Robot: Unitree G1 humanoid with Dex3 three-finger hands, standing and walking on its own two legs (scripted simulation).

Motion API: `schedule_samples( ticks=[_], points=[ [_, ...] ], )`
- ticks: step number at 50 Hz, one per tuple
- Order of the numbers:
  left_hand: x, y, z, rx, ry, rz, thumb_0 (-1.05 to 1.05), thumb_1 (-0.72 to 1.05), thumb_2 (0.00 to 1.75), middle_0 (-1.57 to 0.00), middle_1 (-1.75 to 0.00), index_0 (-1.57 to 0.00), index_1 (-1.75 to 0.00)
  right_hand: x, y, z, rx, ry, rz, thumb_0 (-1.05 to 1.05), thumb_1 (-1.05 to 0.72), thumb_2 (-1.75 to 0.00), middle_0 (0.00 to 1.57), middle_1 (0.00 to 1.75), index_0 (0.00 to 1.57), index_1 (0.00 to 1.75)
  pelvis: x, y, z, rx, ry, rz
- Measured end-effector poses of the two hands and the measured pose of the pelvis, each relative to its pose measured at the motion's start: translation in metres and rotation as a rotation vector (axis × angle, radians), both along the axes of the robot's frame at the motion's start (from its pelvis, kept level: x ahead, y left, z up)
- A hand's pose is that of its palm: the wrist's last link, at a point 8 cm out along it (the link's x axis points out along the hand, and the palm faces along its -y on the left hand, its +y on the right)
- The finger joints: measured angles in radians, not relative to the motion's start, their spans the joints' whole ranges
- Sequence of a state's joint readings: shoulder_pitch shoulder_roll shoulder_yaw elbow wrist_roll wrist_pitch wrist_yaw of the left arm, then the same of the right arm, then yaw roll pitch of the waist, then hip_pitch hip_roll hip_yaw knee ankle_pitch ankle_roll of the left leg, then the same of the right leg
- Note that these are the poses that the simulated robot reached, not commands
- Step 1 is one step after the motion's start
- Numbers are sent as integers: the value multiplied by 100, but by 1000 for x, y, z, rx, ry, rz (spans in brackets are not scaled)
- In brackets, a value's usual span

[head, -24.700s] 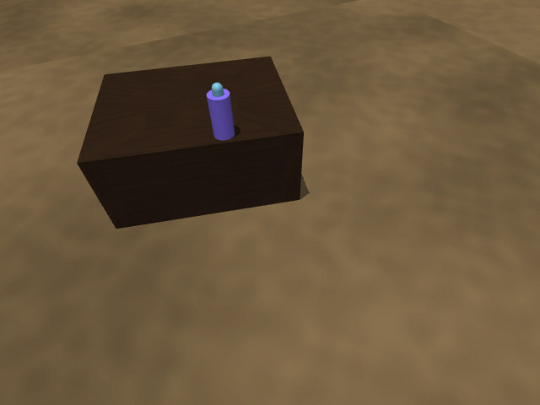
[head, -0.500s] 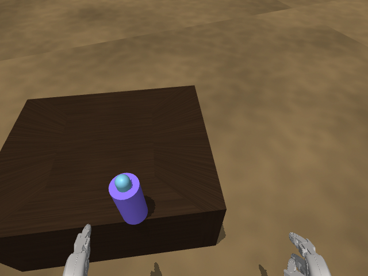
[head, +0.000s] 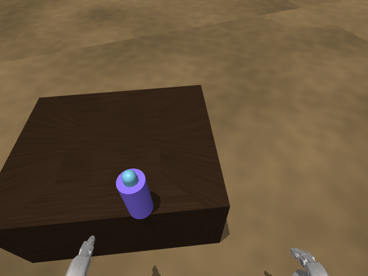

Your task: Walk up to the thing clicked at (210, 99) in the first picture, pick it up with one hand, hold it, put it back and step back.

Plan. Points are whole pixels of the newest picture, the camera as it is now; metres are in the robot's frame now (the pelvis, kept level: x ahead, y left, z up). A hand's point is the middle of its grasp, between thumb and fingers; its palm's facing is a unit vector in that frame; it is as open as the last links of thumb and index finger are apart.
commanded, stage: stand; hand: left
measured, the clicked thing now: (135, 192) +0.42 +0.19 -0.19
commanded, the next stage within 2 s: none
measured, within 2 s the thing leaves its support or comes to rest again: neither
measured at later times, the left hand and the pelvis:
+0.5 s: hand out of the picture +0.05 +0.25 -0.11, palm faces -0.01 -0.93 -0.37, open 8.4 cm; pelvis +0.01 +0.00 +0.04, yaw +1 degrees
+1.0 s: hand out of the picture +0.06 +0.25 -0.10, palm faces +0.01 -0.93 -0.36, open 7.4 cm; pelvis +0.01 +0.00 +0.05, yaw +1 degrees
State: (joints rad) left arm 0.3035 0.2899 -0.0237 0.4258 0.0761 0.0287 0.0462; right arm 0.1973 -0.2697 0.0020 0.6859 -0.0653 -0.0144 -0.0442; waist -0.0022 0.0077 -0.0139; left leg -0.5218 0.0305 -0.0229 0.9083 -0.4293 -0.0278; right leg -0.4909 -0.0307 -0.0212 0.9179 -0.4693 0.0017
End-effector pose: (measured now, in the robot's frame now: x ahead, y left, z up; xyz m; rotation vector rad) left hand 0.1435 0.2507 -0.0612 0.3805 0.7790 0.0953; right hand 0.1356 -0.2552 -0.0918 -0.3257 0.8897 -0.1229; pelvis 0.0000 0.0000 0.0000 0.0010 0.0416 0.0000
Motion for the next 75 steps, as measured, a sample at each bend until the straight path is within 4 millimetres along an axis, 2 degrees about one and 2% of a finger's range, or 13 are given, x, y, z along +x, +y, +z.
schedule_samples(
  ticks=[4, 7, 15, 23, 29, 38, 57, 75],
  points=[
    [-23, 24, -13, 17, 123, 46, -1, -51, 9, -9, -10, -9, -9, -16, -16, 0, -6, 74, -31, 1, -90, -90, 20, 30, 20, 30, 2, 1, 7, 3, -24, -2],
    [-42, 37, -18, 30, 205, 92, -1, -41, 19, -13, -16, -13, -16, -30, -26, 2, -22, 129, -56, 1, -90, -90, 20, 30, 20, 30, 5, 2, 12, 0, -36, -3],
    [-84, 50, -18, 39, 368, 187, 0, 7, 62, -18, -27, -19, -26, -59, -34, 3, -26, 269, -98, 1, -90, -90, 20, 30, 20, 30, 10, 1, 28, -2, -64, 3],
    [-97, 44, -13, 17, 432, 222, 0, 61, 84, -20, -29, -20, -29, -70, -28, 6, 1, 325, -108, 1, -91, -90, 20, 30, 20, 30, 11, 0, 42, -1, -95, 8],
    [-94, 39, -9, 4, 434, 224, 1, 81, 88, -20, -30, -21, -30, -72, -26, 9, 11, 335, -110, 0, -90, -90, 20, 30, 20, 30, 9, -2, 48, -2, -110, 11],
    [-91, 39, -6, -3, 433, 234, 1, 89, 90, -20, -30, -21, -30, -73, -32, 14, 3, 342, -118, 0, -90, -90, 20, 30, 20, 30, 7, -3, 52, -3, -116, 13],
    [-90, 40, -3, 0, 461, 240, 1, 90, 90, -20, -30, -21, -30, -73, -39, 17, -7, 363, -125, 0, -91, -90, 20, 30, 20, 30, 8, -5, 55, -3, -107, 7],
    [-70, 40, -3, -5, 459, 231, 1, 90, 90, -20, -30, -21, -30, -61, -41, 19, -13, 373, -126, 0, -91, -90, 20, 30, 20, 30, 20, -4, 56, -1, -87, 2]
  ],
)
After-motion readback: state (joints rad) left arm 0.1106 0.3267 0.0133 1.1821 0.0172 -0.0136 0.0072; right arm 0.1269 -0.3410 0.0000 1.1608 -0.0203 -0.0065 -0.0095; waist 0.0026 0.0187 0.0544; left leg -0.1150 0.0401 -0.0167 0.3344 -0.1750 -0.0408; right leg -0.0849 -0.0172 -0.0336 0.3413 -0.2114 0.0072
